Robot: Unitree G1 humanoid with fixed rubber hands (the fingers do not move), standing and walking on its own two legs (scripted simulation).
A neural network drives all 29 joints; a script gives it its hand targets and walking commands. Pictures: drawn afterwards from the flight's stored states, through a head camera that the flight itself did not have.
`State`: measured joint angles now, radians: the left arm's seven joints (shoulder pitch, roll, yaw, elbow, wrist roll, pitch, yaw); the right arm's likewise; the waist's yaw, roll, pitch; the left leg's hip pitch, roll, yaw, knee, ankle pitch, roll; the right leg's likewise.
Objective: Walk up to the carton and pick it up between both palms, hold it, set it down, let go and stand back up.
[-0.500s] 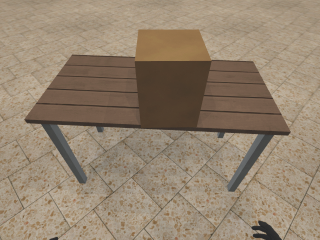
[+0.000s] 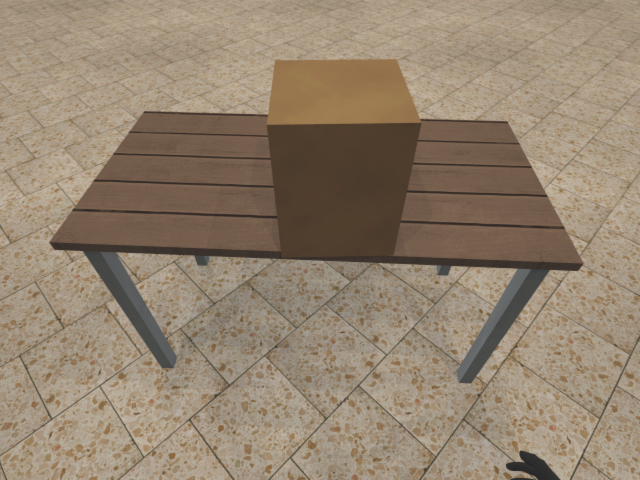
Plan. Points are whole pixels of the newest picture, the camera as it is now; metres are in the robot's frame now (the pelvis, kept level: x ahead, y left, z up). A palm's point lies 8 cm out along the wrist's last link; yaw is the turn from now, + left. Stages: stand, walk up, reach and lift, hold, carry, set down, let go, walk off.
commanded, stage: stand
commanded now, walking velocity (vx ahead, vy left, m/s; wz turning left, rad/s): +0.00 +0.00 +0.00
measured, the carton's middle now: (336, 162) +0.67 -0.04 +0.03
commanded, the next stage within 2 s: none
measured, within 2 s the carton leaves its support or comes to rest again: neither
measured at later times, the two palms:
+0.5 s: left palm out of the picture +0.09 +0.30 -0.10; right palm out of the picture +0.10 -0.29 -0.10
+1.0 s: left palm out of the picture +0.09 +0.31 -0.10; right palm out of the picture +0.10 -0.29 -0.10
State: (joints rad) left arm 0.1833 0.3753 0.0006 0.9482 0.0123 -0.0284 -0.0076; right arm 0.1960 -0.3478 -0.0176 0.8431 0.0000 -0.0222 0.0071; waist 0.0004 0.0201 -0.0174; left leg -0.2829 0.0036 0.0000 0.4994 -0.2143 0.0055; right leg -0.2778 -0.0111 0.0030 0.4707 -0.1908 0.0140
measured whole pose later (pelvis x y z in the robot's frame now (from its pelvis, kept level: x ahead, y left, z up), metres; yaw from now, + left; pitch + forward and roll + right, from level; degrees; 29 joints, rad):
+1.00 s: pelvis +0.00 +0.00 +0.00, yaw +0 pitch +0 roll +0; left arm 0.18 0.38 0.00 0.99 0.01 -0.03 -0.01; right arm 0.20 -0.35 -0.03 0.89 0.00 -0.02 0.00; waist 0.00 0.02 -0.02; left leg -0.26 0.00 0.00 0.47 -0.21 0.00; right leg -0.25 -0.01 0.00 0.44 -0.18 0.01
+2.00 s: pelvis +0.01 +0.00 +0.00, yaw +0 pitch -1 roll +0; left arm 0.18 0.38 0.00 1.01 0.01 -0.03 -0.01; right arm 0.20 -0.35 -0.03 0.90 0.00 -0.02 0.00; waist 0.00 0.02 -0.02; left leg -0.24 0.00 0.00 0.45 -0.20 0.00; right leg -0.24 -0.01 0.00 0.42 -0.18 0.01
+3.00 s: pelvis +0.07 +0.03 +0.00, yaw +0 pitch -1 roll -2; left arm 0.38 0.40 0.02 0.82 0.02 -0.03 -0.01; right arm 0.29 -0.37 -0.08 0.90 0.00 -0.05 -0.01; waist 0.00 0.00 -0.01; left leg -0.17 0.00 0.01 0.49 -0.31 0.06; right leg -0.40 0.02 0.04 0.86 -0.40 -0.03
